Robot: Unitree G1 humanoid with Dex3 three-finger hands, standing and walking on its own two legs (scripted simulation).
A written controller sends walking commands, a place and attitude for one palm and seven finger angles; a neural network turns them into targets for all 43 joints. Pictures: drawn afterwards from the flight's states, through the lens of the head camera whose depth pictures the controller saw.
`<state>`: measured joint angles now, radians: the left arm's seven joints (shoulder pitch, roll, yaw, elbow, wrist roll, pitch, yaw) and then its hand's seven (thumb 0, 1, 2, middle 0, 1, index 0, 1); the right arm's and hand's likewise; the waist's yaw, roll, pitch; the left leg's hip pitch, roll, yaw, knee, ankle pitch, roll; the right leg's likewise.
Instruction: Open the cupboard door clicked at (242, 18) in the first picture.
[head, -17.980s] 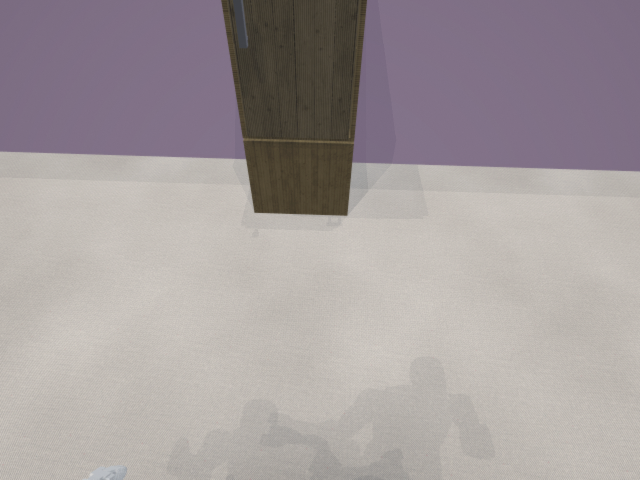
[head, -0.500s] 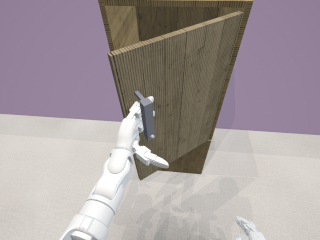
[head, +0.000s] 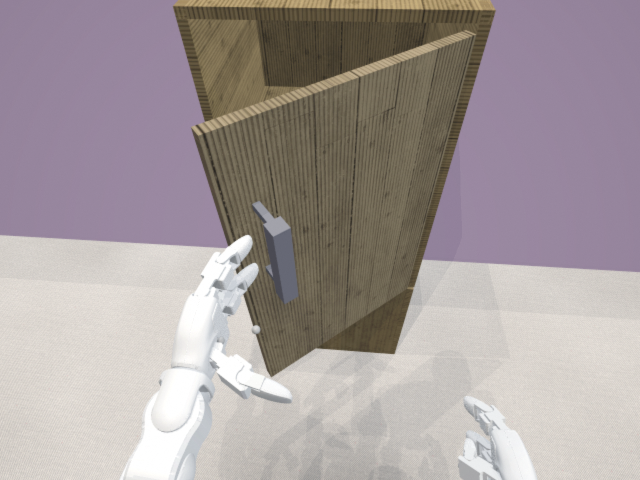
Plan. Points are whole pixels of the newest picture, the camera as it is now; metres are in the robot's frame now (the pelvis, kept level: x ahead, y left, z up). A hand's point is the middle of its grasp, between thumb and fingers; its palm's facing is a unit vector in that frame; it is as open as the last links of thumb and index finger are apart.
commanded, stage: slide the hand sideways off the handle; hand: left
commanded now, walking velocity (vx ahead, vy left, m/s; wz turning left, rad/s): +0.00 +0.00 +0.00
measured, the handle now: (274, 253) +0.37 +0.09 +0.09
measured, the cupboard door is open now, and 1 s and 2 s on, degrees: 40 40 40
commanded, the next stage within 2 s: draw the hand back to the body in 0.40 s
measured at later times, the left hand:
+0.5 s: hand (210, 363) +0.23 +0.14 +0.08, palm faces -0.04 -1.00 -0.03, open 16.3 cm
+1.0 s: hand (149, 371) +0.20 +0.18 +0.12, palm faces +0.01 -1.00 -0.08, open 16.2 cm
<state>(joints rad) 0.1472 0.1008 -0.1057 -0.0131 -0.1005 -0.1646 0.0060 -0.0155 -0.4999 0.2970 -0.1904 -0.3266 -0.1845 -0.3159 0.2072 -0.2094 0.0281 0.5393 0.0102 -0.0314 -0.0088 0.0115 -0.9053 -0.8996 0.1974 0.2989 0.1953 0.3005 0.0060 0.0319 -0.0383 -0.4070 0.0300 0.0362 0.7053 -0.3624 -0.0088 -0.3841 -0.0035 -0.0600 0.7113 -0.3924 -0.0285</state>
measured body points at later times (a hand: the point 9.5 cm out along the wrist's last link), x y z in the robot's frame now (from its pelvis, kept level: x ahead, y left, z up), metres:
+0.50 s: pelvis +0.00 -0.01 -0.01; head +0.02 -0.03 +0.44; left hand +0.22 +0.19 +0.08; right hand +0.18 -0.23 -0.09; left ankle +0.00 +0.12 -0.72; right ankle -0.02 -0.10 -0.72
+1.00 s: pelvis +0.00 +0.00 +0.00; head -0.01 -0.02 +0.45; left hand +0.19 +0.23 +0.12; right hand +0.19 -0.21 -0.07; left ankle +0.00 +0.13 -0.72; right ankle -0.02 -0.10 -0.72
